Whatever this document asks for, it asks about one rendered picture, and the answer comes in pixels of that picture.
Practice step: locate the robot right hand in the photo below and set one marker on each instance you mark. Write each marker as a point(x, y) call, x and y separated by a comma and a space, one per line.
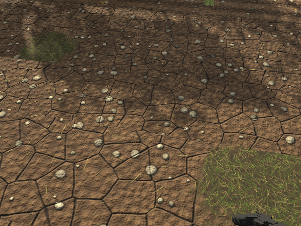
point(255, 219)

